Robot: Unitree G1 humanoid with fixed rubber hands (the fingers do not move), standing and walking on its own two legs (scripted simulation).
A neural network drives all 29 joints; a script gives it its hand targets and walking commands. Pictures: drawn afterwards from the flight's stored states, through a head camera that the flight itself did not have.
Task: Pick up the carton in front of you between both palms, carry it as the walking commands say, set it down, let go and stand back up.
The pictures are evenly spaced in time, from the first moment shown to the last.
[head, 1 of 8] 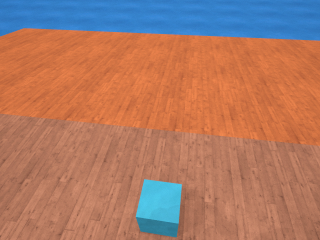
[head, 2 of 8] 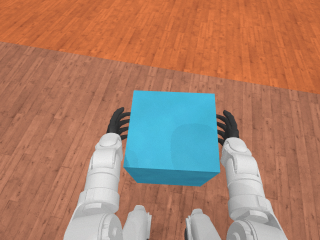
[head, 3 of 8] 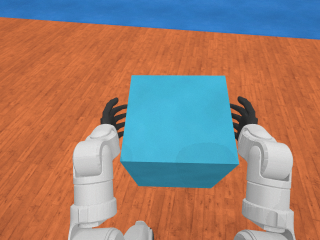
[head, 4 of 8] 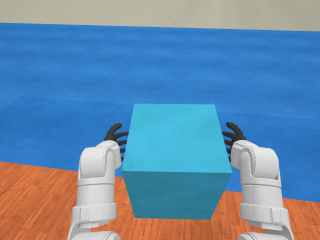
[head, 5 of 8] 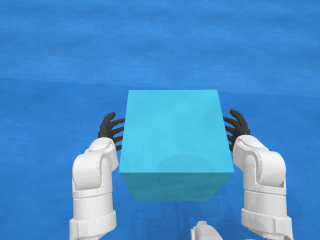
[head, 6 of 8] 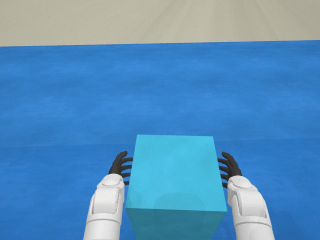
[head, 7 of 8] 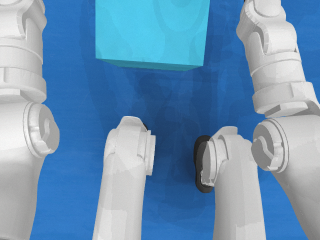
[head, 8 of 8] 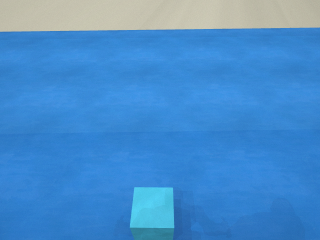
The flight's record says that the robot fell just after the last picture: no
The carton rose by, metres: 0.68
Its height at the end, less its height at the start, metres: -0.41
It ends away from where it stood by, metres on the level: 5.30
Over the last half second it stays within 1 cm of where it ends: yes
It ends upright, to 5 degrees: yes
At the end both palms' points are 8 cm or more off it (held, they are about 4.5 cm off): yes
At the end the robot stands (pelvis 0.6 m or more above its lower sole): yes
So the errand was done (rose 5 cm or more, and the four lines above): yes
